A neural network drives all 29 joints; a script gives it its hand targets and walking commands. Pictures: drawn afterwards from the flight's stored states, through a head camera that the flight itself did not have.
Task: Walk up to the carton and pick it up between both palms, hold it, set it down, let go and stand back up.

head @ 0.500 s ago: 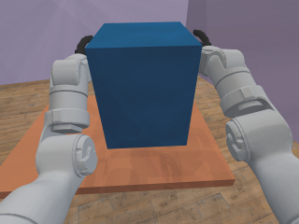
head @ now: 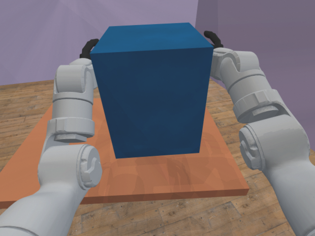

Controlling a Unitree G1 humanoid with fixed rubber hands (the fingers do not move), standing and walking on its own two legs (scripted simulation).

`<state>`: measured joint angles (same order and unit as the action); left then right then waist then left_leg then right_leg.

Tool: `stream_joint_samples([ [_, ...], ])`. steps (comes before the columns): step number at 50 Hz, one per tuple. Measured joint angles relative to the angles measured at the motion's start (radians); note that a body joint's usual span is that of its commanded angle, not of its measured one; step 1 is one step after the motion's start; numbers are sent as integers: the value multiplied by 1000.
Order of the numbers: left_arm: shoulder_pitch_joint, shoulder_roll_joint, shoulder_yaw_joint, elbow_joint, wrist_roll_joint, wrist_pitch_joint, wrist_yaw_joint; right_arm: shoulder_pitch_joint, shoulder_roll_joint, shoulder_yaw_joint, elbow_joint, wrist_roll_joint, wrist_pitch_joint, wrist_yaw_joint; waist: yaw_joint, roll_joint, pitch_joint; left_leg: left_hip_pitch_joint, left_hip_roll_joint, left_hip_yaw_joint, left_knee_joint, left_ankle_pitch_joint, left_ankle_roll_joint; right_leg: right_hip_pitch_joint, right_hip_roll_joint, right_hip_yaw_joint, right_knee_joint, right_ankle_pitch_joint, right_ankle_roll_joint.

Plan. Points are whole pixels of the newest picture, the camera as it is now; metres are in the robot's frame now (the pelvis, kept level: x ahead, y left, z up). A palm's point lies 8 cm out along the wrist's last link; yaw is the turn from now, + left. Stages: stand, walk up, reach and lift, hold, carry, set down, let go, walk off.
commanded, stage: hold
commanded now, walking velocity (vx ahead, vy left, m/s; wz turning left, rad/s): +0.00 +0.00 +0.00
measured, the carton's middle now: (153, 88) +0.37 +0.00 +0.27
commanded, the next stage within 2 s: none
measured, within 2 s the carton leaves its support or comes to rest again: neither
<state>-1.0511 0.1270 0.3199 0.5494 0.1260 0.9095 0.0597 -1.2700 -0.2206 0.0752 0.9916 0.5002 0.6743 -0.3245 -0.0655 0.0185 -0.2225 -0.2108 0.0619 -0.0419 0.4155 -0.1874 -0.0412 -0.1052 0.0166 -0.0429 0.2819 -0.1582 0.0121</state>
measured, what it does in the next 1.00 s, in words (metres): stands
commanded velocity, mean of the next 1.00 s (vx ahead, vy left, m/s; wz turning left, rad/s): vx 0.00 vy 0.00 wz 0.00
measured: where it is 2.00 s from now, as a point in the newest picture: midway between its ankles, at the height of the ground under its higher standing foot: outside the picture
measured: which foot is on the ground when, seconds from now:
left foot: down 0.00-1.00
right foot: down 0.00-1.00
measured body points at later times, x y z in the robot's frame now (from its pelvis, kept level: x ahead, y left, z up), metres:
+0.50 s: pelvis +0.00 -0.01 +0.00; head -0.10 +0.00 +0.44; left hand +0.39 +0.14 +0.32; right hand +0.38 -0.15 +0.33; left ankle +0.02 +0.14 -0.75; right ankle +0.00 -0.13 -0.75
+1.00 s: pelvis +0.00 +0.00 +0.00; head -0.10 +0.01 +0.44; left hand +0.39 +0.15 +0.31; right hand +0.39 -0.14 +0.33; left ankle +0.02 +0.14 -0.75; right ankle +0.00 -0.13 -0.75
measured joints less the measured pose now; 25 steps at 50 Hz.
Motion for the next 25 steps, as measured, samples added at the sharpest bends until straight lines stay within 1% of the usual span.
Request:
stream_joint_samples([
  [8, -4, -5, 8, -5, 3, 7, 3, -5, -4, -1, -2, 5, 8, -2, -2, 2, -1, 8, -2, -5, 0, -5, 0, 13, -1, -4, -6, -3, 1],
  [16, 31, -19, 7, -39, 19, 9, 2, 38, 9, -15, -33, -7, 3, 1, -18, -1, 6, 43, -2, -8, -4, -11, -4, 47, 0, -7, -6, -12, -3],
  [25, 16, -20, 23, -22, 22, -2, -2, 26, 4, 0, -28, -9, 4, 3, -9, 9, 14, 39, 4, -3, -10, -2, -5, 33, 4, -1, 3, -9, -6],
])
